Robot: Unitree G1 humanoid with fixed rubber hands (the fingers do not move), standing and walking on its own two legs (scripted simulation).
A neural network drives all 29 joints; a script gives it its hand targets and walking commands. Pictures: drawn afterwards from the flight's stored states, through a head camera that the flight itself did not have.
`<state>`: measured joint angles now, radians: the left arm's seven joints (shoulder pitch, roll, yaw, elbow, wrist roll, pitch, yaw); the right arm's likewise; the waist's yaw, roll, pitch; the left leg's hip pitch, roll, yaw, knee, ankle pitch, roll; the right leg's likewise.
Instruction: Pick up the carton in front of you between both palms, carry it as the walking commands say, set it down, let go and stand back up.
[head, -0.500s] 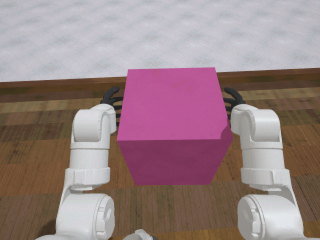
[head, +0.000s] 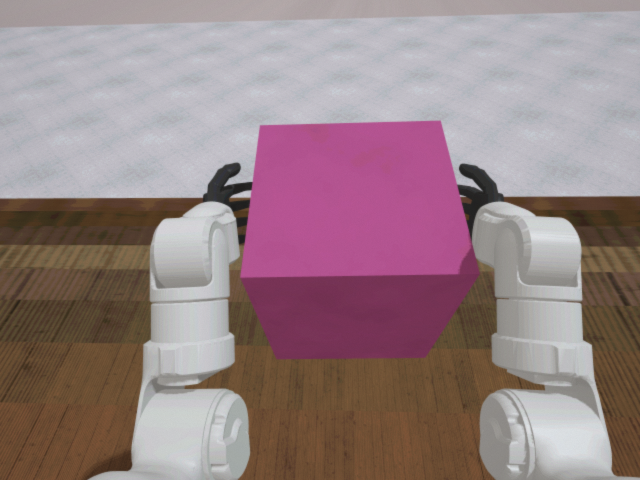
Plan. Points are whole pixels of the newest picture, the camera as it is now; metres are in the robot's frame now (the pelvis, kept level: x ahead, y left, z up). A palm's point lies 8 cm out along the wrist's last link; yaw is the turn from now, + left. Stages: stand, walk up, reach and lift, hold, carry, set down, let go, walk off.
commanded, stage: carry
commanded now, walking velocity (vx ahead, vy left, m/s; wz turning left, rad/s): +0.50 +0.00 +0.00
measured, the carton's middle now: (350, 252) +0.38 -0.02 +0.09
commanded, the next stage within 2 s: none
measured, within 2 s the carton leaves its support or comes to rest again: neither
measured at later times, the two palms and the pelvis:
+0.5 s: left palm (278, 182) +0.66 +0.10 -0.01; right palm (429, 183) +0.65 -0.20 -0.02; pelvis +0.30 -0.04 -0.12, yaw -6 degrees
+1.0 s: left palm (301, 141) +1.00 +0.07 -0.14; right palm (407, 136) +1.00 -0.23 -0.14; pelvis +0.64 -0.07 -0.27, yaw -2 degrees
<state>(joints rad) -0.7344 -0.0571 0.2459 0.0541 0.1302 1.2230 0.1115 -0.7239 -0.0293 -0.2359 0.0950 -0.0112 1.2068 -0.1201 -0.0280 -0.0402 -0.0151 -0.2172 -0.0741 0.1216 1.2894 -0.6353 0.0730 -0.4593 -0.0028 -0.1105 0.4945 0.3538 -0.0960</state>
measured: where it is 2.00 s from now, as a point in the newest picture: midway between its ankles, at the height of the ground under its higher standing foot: (345, 276)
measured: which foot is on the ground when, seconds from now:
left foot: down 0.00-0.00, up 0.02-0.48, down 0.50-0.96, up 0.98-1.00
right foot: down 0.00-0.50, up 0.52-0.94, down 0.96-1.00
